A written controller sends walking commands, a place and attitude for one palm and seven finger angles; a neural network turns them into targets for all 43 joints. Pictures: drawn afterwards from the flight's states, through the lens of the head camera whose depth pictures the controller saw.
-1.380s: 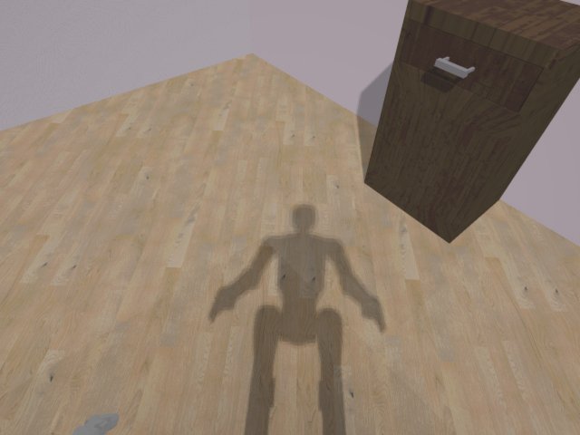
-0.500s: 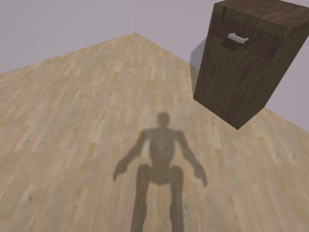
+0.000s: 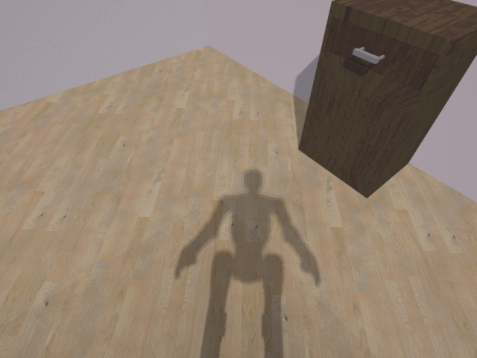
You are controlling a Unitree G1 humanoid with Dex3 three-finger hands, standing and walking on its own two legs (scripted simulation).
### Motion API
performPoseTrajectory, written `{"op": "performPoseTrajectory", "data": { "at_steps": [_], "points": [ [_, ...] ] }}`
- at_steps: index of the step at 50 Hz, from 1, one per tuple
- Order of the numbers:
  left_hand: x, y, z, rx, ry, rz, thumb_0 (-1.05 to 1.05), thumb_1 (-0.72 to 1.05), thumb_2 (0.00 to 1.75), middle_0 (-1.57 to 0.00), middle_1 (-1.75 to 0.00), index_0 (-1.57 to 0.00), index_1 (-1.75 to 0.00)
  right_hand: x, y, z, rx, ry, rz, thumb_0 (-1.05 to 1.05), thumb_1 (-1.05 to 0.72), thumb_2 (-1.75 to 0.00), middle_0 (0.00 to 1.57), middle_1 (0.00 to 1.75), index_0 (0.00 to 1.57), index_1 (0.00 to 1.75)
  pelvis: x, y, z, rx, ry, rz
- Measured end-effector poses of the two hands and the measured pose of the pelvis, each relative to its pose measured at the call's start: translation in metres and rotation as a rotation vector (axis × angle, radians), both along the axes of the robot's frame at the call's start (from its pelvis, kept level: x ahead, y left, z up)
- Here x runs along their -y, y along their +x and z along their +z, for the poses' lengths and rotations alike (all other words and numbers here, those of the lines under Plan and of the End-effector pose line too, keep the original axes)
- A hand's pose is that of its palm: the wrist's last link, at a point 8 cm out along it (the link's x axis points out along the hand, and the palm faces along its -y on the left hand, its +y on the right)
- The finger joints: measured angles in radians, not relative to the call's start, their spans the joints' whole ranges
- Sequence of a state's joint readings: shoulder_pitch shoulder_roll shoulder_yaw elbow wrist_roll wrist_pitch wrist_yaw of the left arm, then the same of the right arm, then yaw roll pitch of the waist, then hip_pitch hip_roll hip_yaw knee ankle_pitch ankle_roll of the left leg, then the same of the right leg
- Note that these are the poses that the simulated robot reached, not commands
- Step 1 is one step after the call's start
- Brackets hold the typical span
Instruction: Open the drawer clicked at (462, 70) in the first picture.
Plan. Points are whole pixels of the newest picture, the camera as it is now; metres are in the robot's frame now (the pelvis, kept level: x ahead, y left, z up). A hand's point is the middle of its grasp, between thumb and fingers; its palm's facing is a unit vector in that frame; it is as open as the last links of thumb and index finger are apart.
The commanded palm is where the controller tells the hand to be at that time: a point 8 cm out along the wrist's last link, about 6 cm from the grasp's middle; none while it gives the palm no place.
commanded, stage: look at it before walking up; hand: left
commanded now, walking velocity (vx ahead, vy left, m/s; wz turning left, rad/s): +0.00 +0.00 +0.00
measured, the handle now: (368, 54) +1.26 -0.47 -0.05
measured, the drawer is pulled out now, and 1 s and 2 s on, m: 0.00 0.00 0.00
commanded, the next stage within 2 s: walk to a spot facing it in 0.06 s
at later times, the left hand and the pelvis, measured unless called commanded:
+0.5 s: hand out of the picture +0.04 +0.21 -0.20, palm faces +0.04 -0.98 -0.17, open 7.4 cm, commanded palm none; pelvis +0.07 +0.02 -0.02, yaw +0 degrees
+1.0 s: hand (180, 267) +0.35 +0.16 -0.18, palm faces +0.08 -0.98 -0.19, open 7.3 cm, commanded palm none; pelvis +0.26 -0.02 -0.02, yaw +3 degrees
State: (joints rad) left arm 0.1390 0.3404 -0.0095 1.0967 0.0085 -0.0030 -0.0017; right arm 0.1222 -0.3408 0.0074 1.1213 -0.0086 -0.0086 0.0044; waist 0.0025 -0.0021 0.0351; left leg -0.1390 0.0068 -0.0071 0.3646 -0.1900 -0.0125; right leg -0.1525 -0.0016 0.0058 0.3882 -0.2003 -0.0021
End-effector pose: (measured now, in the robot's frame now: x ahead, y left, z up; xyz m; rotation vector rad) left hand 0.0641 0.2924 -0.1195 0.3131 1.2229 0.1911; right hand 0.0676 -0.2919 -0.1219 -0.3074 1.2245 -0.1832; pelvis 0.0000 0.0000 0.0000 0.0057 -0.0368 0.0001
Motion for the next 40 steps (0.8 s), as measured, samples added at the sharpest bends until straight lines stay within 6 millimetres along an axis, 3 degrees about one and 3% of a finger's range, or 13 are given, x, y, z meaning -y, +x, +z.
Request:
{"op": "performPoseTrajectory", "data": {
  "at_steps": [13,23,26,28,31,36,40],
  "points": [
    [0.006,0.004,-0.003,-0.002,-0.006,0.012,0.0,0.9,0.9,-0.21,-0.3,-0.2,-0.3,-0.005,0.009,-0.003,0.0,0.01,0.007,0.01,-0.91,-0.9,0.2,0.3,0.21,0.3,0.001,0.009,-0.001,-0.006,-0.003,0.001],
    [0.028,-0.03,-0.043,-0.129,-0.152,0.113,0.0,0.9,0.9,-0.2,-0.3,-0.2,-0.3,-0.058,-0.008,-0.023,-0.12,0.074,-0.028,0.01,-0.91,-0.9,0.2,0.3,0.2,0.3,-0.019,0.055,-0.014,-0.016,-0.022,0.023],
    [0.031,-0.03,-0.048,-0.216,-0.175,0.104,0.0,0.9,0.9,-0.2,-0.3,-0.2,-0.3,-0.077,-0.015,-0.024,-0.131,0.093,-0.081,0.01,-0.91,-0.9,0.2,0.3,0.2,0.3,-0.027,0.073,-0.015,-0.022,-0.012,-0.002],
    [0.032,-0.017,-0.045,-0.238,-0.183,0.09,0.01,0.9,0.9,-0.2,-0.3,-0.2,-0.3,-0.09,-0.027,-0.022,-0.164,0.107,-0.119,0.01,-0.91,-0.9,0.2,0.3,0.2,0.3,-0.028,0.085,-0.012,-0.024,-0.015,0.001],
    [0.034,0.021,-0.04,-0.202,-0.189,0.079,0.01,0.9,0.9,-0.2,-0.3,-0.2,-0.3,-0.105,-0.047,-0.016,-0.266,0.133,-0.159,0.01,-0.91,-0.9,0.2,0.3,0.2,0.3,-0.027,0.103,-0.007,-0.026,-0.019,0.017],
    [0.044,0.113,-0.034,-0.084,-0.191,0.042,0.01,0.9,0.9,-0.2,-0.3,-0.2,-0.3,-0.118,-0.065,-0.008,-0.44,0.173,-0.218,0.01,-0.91,-0.9,0.2,0.3,0.21,0.3,-0.02,0.14,-0.007,-0.034,-0.016,0.017],
    [0.06,0.198,-0.036,0.007,-0.177,-0.018,0.01,0.91,0.9,-0.2,-0.3,-0.2,-0.3,-0.112,-0.051,-0.014,-0.51,0.194,-0.266,0.01,-0.91,-0.9,0.2,0.3,0.21,0.3,-0.006,0.179,-0.018,-0.033,-0.01,0.004]
  ]
}}
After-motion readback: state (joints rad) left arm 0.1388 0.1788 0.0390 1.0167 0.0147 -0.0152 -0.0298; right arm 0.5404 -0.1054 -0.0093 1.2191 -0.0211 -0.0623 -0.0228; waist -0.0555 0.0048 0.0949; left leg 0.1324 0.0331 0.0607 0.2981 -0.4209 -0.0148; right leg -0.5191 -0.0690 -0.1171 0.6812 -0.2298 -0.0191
